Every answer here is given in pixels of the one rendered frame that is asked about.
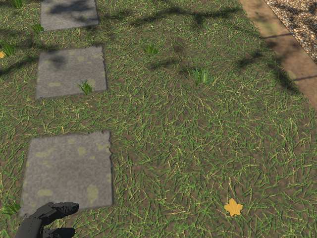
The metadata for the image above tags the left robot hand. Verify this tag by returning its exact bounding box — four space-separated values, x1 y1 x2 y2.
15 201 86 238

